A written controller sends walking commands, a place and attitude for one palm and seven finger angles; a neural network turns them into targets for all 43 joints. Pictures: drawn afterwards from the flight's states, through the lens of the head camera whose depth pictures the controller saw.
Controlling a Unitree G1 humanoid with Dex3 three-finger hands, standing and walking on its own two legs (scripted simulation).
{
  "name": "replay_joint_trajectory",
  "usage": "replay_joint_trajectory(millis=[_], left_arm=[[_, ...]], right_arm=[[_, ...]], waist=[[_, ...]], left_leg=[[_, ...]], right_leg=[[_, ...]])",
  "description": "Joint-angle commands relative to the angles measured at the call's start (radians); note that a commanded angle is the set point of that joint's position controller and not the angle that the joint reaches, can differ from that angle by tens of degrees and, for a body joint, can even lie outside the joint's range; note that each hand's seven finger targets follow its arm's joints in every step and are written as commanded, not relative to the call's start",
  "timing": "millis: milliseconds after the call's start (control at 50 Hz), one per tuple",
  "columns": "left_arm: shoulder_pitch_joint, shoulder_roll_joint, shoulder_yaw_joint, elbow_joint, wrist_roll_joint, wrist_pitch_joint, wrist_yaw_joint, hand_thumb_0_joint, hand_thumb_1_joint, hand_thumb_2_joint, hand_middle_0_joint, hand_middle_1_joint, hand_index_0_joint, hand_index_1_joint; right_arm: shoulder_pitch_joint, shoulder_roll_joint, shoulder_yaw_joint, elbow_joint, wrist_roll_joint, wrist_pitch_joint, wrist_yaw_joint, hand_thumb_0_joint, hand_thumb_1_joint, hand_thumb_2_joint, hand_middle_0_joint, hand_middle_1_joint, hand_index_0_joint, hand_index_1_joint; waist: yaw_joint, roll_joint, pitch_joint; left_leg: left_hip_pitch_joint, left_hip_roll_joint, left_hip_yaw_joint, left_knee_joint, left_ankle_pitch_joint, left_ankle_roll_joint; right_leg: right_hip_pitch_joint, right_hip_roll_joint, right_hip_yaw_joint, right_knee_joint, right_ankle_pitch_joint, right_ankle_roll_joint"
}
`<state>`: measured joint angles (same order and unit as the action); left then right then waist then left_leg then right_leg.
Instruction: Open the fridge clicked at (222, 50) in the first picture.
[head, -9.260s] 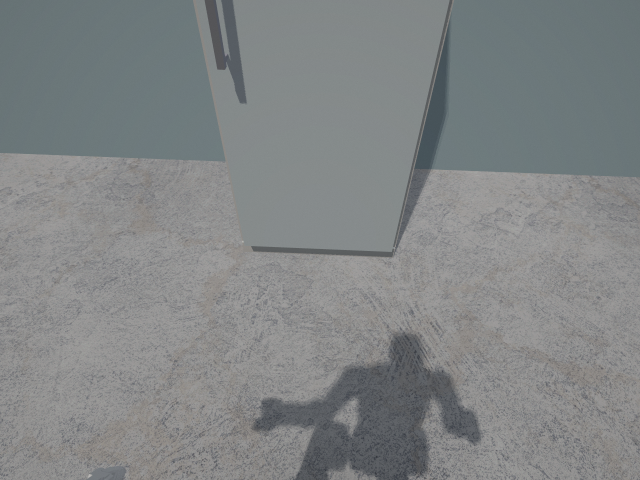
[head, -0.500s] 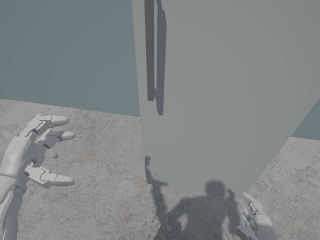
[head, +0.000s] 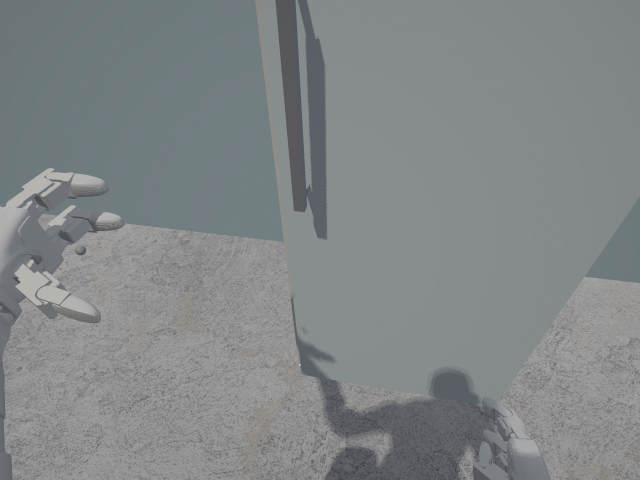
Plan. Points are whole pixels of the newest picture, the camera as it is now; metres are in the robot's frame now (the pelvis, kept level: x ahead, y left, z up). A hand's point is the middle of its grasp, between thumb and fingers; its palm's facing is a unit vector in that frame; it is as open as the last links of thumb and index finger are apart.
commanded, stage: raise the hand to about handle height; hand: left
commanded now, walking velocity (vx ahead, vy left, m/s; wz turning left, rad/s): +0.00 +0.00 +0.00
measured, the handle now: (297, 107) +0.56 +0.09 +0.23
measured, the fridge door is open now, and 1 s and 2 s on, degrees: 0 0 0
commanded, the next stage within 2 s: move the hooked fingers beside the handle in 0.40 s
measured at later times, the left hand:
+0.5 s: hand (108, 249) +0.29 +0.26 +0.19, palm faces +0.00 -1.00 -0.10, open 14.0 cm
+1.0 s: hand (162, 215) +0.35 +0.23 +0.18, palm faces -0.02 -1.00 -0.05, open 14.0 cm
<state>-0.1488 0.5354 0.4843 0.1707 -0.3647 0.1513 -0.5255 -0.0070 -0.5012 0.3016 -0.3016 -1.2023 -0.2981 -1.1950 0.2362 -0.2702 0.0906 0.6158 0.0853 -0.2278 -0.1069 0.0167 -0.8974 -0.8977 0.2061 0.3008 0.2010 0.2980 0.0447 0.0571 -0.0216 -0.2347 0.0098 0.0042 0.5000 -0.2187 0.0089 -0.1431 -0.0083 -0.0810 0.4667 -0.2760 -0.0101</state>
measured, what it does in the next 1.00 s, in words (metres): stands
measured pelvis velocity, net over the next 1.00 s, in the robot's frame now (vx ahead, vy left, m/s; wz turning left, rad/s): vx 0.02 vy -0.01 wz -0.02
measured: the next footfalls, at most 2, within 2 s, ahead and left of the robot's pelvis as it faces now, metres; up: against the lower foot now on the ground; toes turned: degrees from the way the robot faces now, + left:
none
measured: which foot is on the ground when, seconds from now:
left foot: down 0.00-1.00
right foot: down 0.00-1.00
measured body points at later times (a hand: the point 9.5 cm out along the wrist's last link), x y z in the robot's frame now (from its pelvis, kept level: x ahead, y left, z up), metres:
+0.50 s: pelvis +0.01 -0.01 +0.00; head -0.01 -0.03 +0.45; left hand +0.28 +0.32 +0.19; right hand +0.20 -0.24 -0.07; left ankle +0.03 +0.11 -0.74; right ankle -0.01 -0.11 -0.74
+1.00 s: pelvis +0.02 -0.01 +0.00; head +0.00 -0.03 +0.45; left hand +0.35 +0.28 +0.19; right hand +0.18 -0.24 -0.08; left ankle +0.03 +0.11 -0.74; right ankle -0.01 -0.11 -0.74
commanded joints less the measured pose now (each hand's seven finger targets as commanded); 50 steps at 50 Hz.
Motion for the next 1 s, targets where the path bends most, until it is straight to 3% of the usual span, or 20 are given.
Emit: replay_joint_trajectory(millis=[0, 100, 120, 180, 240, 300, 340, 480, 540, 600, 620, 640, 700, 740, 820, 900, 920, 980], left_arm=[[-0.233, 0.241, 0.067, -0.161, -0.016, -0.025, -0.010, 0.000, -0.500, 0.300, -0.300, -1.200, -0.300, -1.200], [-0.265, 0.291, 0.129, -0.279, -0.021, -0.068, 0.020, 0.000, -0.500, 0.300, -0.300, -1.200, -0.300, -1.200], [-0.250, 0.309, 0.142, -0.274, -0.018, -0.072, 0.027, 0.000, -0.500, 0.300, -0.300, -1.200, -0.300, -1.200], [-0.266, 0.275, 0.117, -0.259, -0.012, -0.078, 0.033, 0.000, -0.500, 0.300, -0.300, -1.200, -0.300, -1.200], [-0.260, 0.267, 0.104, -0.222, -0.008, -0.060, 0.031, 0.000, -0.500, 0.300, -0.300, -1.200, -0.300, -1.200], [-0.268, 0.264, 0.095, -0.232, -0.004, -0.051, 0.026, 0.000, -0.500, 0.300, -0.300, -1.200, -0.300, -1.200], [-0.256, 0.268, 0.101, -0.222, -0.011, -0.047, 0.019, 0.000, -0.500, 0.300, -0.300, -1.200, -0.300, -1.200], [-0.256, 0.254, 0.094, -0.219, -0.014, -0.049, 0.018, 0.000, -0.500, 0.300, -0.300, -1.200, -0.300, -1.200], [-0.331, 0.233, 0.052, -0.195, -0.006, -0.048, 0.025, 0.000, -0.500, 0.300, -0.300, -1.200, -0.300, -1.200], [-0.396, 0.208, 0.015, -0.205, 0.009, -0.056, 0.042, 0.000, -0.500, 0.300, -0.300, -1.200, -0.300, -1.200], [-0.395, 0.207, 0.004, -0.207, 0.014, -0.058, 0.049, 0.000, -0.500, 0.300, -0.300, -1.200, -0.300, -1.200], [-0.427, 0.199, -0.007, -0.197, 0.019, -0.059, 0.055, 0.000, -0.500, 0.300, -0.300, -1.200, -0.300, -1.200], [-0.435, 0.183, -0.014, -0.189, 0.031, -0.062, 0.078, 0.000, -0.500, 0.300, -0.300, -1.200, -0.300, -1.200], [-0.437, 0.203, 0.007, -0.153, 0.036, -0.054, 0.093, 0.000, -0.500, 0.300, -0.300, -1.200, -0.300, -1.200], [-0.446, 0.196, 0.002, -0.134, 0.045, -0.045, 0.115, 0.000, -0.500, 0.300, -0.300, -1.200, -0.300, -1.200], [-0.517, 0.193, -0.012, -0.087, 0.059, -0.042, 0.128, 0.000, -0.500, 0.300, -0.300, -1.200, -0.300, -1.200], [-0.529, 0.185, -0.026, -0.088, 0.061, -0.045, 0.130, 0.000, -0.500, 0.300, -0.300, -1.200, -0.300, -1.200], [-0.571, 0.190, -0.022, -0.062, 0.065, -0.052, 0.133, 0.000, -0.500, 0.300, -0.300, -1.200, -0.300, -1.200]], right_arm=[[-0.146, -0.125, -0.058, -0.187, 0.013, -0.059, 0.004, 0.000, -0.900, -0.900, 0.200, 0.300, 0.200, 0.300], [-0.150, -0.114, -0.061, -0.200, 0.006, -0.065, 0.001, 0.000, -0.900, -0.900, 0.200, 0.300, 0.200, 0.300], [-0.145, -0.112, -0.060, -0.193, 0.002, -0.064, 0.001, 0.000, -0.900, -0.900, 0.200, 0.300, 0.200, 0.300], [-0.141, -0.111, -0.060, -0.184, 0.006, -0.065, -0.005, 0.000, -0.900, -0.900, 0.200, 0.300, 0.200, 0.300], [-0.135, -0.113, -0.061, -0.178, 0.006, -0.061, -0.009, 0.000, -0.900, -0.900, 0.200, 0.300, 0.200, 0.300], [-0.140, -0.115, -0.062, -0.186, 0.008, -0.062, -0.010, 0.000, -0.900, -0.900, 0.200, 0.300, 0.200, 0.300], [-0.140, -0.115, -0.060, -0.184, 0.008, -0.056, -0.008, 0.000, -0.900, -0.900, 0.200, 0.300, 0.200, 0.300], [-0.145, -0.112, -0.061, -0.185, 0.011, -0.050, -0.006, 0.000, -0.900, -0.900, 0.200, 0.300, 0.200, 0.300], [-0.141, -0.113, -0.060, -0.175, 0.012, -0.044, -0.010, 0.000, -0.900, -0.900, 0.200, 0.300, 0.200, 0.300], [-0.142, -0.109, -0.062, -0.173, 0.013, -0.047, -0.016, 0.000, -0.900, -0.900, 0.200, 0.300, 0.200, 0.300], [-0.138, -0.109, -0.060, -0.170, 0.011, -0.045, -0.015, 0.000, -0.900, -0.900, 0.200, 0.300, 0.200, 0.300], [-0.141, -0.109, -0.060, -0.166, 0.011, -0.043, -0.017, 0.000, -0.900, -0.900, 0.200, 0.300, 0.200, 0.300], [-0.144, -0.104, -0.060, -0.168, 0.010, -0.043, -0.017, 0.000, -0.900, -0.900, 0.200, 0.300, 0.200, 0.300], [-0.139, -0.108, -0.060, -0.160, 0.007, -0.035, -0.014, 0.000, -0.900, -0.900, 0.200, 0.300, 0.200, 0.300], [-0.143, -0.105, -0.059, -0.166, 0.005, -0.021, -0.007, 0.000, -0.900, -0.900, 0.200, 0.300, 0.200, 0.300], [-0.137, -0.109, -0.063, -0.162, 0.007, -0.009, -0.011, 0.000, -0.900, -0.900, 0.200, 0.300, 0.200, 0.300], [-0.132, -0.110, -0.063, -0.162, 0.008, -0.004, -0.011, 0.000, -0.900, -0.900, 0.200, 0.300, 0.200, 0.300], [-0.123, -0.112, -0.068, -0.156, 0.006, 0.000, -0.014, 0.000, -0.900, -0.900, 0.200, 0.300, 0.200, 0.300]], waist=[[0.002, 0.011, -0.129], [0.010, 0.038, -0.204], [0.014, 0.026, -0.192], [0.003, 0.066, -0.163], [-0.003, 0.027, -0.138], [-0.002, 0.056, -0.161], [-0.001, 0.004, -0.168], [-0.003, 0.021, -0.165], [-0.020, -0.004, -0.148], [-0.025, 0.052, -0.167], [-0.021, 0.010, -0.165], [-0.027, 0.022, -0.168], [-0.018, 0.040, -0.191], [-0.015, 0.004, -0.194], [-0.006, -0.007, -0.196], [-0.022, 0.021, -0.200], [-0.023, -0.016, -0.208], [-0.031, 0.008, -0.222]], left_leg=[[0.116, -0.021, -0.040, -0.061, 0.070, 0.023], [0.155, -0.024, -0.030, -0.046, 0.122, 0.027], [0.149, -0.021, -0.027, -0.042, 0.128, 0.028], [0.152, -0.021, -0.026, -0.052, 0.125, 0.026], [0.140, -0.021, -0.022, -0.049, 0.124, 0.029], [0.154, -0.024, -0.024, -0.046, 0.136, 0.029], [0.149, -0.022, -0.023, -0.040, 0.155, 0.033], [0.159, -0.023, -0.023, -0.040, 0.165, 0.031], [0.154, -0.021, -0.023, -0.039, 0.141, 0.032], [0.180, -0.021, -0.028, -0.042, 0.143, 0.029], [0.176, -0.018, -0.030, -0.042, 0.147, 0.032], [0.176, -0.020, -0.028, -0.046, 0.136, 0.033], [0.186, -0.019, -0.034, -0.051, 0.147, 0.029], [0.172, -0.018, -0.032, -0.052, 0.161, 0.031], [0.157, -0.015, -0.024, -0.052, 0.180, 0.029], [0.164, -0.014, -0.021, -0.052, 0.164, 0.028], [0.165, -0.012, -0.019, -0.051, 0.174, 0.032], [0.175, -0.013, -0.017, -0.046, 0.186, 0.032]], right_leg=[[-0.102, 0.016, 0.026, -0.083, 0.123, -0.004], [-0.063, 0.016, 0.030, -0.069, 0.174, -0.005], [-0.057, 0.016, 0.037, -0.075, 0.182, -0.004], [-0.075, 0.018, 0.030, -0.073, 0.189, -0.004], [-0.081, 0.016, 0.036, -0.081, 0.203, 0.002], [-0.077, 0.014, 0.034, -0.072, 0.216, 0.001], [-0.064, 0.013, 0.038, -0.072, 0.249, 0.005], [-0.075, 0.016, 0.029, -0.064, 0.257, 0.004], [-0.096, 0.017, 0.033, -0.073, 0.232, 0.007], [-0.102, 0.016, 0.028, -0.067, 0.221, 0.000], [-0.094, 0.016, 0.029, -0.071, 0.220, -0.001], [-0.102, 0.015, 0.031, -0.073, 0.213, 0.000], [-0.092, 0.012, 0.024, -0.062, 0.214, -0.006], [-0.075, 0.011, 0.026, -0.064, 0.236, -0.005], [-0.056, 0.008, 0.028, -0.062, 0.255, -0.005], [-0.077, 0.009, 0.031, -0.060, 0.239, -0.006], [-0.065, 0.009, 0.032, -0.065, 0.247, -0.005], [-0.069, 0.009, 0.035, -0.060, 0.267, -0.006]])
